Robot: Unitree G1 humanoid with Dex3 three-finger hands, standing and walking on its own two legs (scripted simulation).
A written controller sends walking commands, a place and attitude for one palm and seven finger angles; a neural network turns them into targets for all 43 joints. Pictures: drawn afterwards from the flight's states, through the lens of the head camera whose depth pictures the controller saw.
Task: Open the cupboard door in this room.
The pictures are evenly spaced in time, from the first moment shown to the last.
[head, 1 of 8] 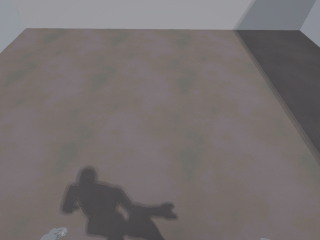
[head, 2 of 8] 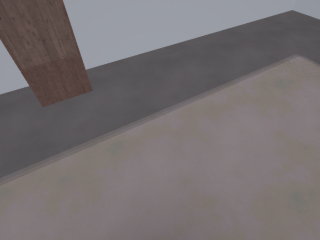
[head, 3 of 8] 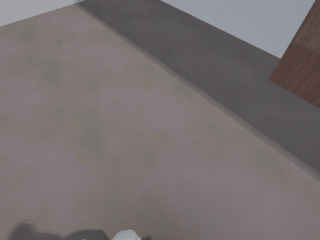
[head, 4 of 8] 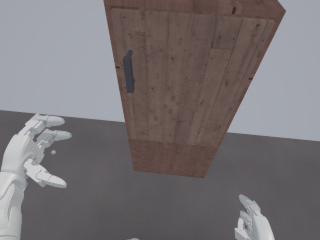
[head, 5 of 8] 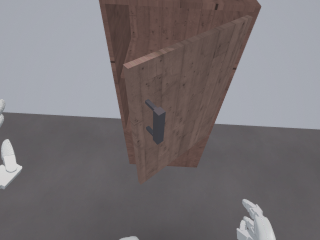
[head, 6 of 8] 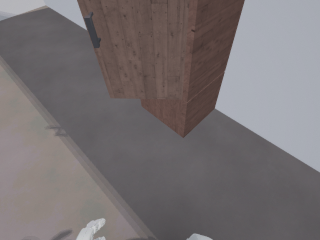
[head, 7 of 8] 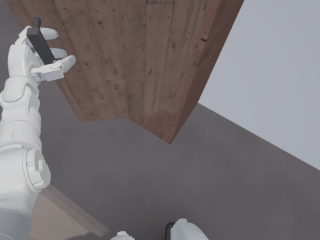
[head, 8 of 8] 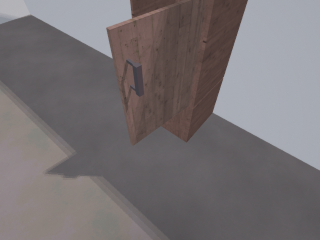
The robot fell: no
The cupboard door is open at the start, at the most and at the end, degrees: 0 83 82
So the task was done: yes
